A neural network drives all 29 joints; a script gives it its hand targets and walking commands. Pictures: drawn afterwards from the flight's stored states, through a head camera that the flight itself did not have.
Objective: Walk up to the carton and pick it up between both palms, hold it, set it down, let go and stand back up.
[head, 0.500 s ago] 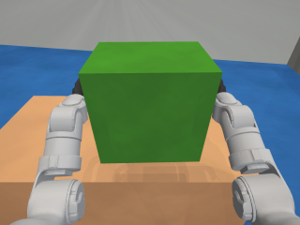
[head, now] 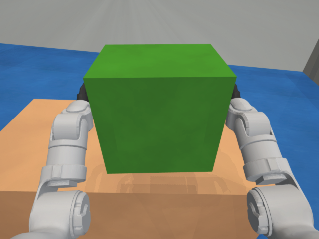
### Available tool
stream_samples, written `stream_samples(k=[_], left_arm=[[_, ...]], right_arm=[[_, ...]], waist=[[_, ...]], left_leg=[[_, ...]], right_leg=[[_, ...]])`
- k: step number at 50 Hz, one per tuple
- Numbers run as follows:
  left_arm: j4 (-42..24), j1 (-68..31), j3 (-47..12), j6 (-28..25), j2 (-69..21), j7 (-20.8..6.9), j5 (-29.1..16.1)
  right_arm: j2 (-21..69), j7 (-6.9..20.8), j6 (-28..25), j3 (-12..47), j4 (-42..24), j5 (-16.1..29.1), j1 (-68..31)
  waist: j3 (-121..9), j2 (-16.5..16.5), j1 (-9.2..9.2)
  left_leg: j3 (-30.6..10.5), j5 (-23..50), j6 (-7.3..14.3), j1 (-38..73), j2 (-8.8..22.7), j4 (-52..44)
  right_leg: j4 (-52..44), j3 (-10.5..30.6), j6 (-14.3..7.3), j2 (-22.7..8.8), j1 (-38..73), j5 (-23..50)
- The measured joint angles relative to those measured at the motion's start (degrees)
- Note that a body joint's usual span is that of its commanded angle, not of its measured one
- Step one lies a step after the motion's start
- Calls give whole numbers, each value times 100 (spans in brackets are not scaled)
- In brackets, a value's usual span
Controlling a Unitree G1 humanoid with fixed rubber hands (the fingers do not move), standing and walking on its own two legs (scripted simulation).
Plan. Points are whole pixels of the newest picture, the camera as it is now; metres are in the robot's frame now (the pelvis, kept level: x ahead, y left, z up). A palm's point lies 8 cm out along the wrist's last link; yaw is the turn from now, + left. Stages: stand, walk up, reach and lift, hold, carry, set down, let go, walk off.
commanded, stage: hold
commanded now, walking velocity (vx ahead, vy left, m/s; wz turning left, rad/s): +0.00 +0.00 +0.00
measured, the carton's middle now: (159, 108) +0.38 +0.03 +0.21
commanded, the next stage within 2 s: none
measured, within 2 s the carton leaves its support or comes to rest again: neither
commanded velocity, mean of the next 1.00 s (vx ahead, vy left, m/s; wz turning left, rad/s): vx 0.00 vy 0.00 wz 0.00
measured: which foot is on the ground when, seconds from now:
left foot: down 0.00-1.00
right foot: down 0.00-1.00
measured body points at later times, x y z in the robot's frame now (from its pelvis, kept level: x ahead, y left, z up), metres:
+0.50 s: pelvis +0.00 +0.00 +0.00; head -0.07 +0.00 +0.44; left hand +0.37 +0.20 +0.23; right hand +0.39 -0.16 +0.23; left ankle +0.06 +0.13 -0.74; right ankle +0.01 -0.09 -0.74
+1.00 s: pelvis +0.00 +0.00 +0.00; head -0.08 +0.01 +0.44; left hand +0.37 +0.21 +0.22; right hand +0.39 -0.15 +0.24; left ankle +0.06 +0.13 -0.74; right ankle +0.01 -0.09 -0.74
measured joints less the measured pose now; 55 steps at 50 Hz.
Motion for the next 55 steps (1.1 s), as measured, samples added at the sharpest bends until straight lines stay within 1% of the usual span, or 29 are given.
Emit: stream_samples(k=[21,42,47,55], left_arm=[[-41,0,0,3,0,16,0],[-41,0,2,5,0,4,0],[-43,0,2,9,0,3,0],[-43,0,2,48,0,14,0]], right_arm=[[-1,12,-42,0,11,4,-4],[-2,-8,7,0,-38,5,1],[-3,-8,14,0,-42,5,0],[-3,23,-4,0,27,5,-9]], waist=[[0,189,-1],[0,-61,-1],[0,-38,-2],[0,87,-2]], left_leg=[[0,-4,0,0,0,0],[0,-6,1,2,0,-1],[0,9,1,2,0,-1],[0,17,1,2,0,-1]], right_leg=[[-5,0,0,0,2,-3],[-7,0,0,0,4,0],[-10,0,0,0,5,15],[-10,0,0,0,5,21]])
